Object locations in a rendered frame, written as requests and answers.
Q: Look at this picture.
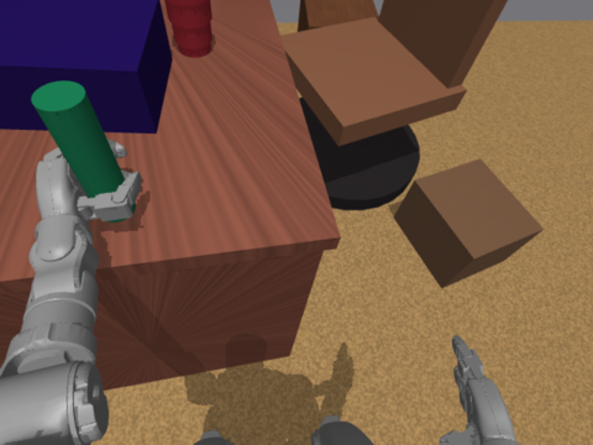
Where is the office chair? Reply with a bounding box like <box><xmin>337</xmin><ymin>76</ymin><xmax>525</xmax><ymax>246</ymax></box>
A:
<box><xmin>281</xmin><ymin>0</ymin><xmax>508</xmax><ymax>210</ymax></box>

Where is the left robot arm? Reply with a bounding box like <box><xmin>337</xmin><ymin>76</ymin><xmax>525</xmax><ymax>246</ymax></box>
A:
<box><xmin>0</xmin><ymin>215</ymin><xmax>109</xmax><ymax>445</ymax></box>

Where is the desk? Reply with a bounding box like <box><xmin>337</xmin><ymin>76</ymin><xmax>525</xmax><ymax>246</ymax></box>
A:
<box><xmin>0</xmin><ymin>0</ymin><xmax>341</xmax><ymax>391</ymax></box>

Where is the left robot hand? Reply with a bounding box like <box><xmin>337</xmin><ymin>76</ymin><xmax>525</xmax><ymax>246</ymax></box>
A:
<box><xmin>36</xmin><ymin>139</ymin><xmax>142</xmax><ymax>226</ymax></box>

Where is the right robot hand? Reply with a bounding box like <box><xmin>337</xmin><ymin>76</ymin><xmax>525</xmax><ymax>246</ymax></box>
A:
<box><xmin>438</xmin><ymin>336</ymin><xmax>517</xmax><ymax>445</ymax></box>

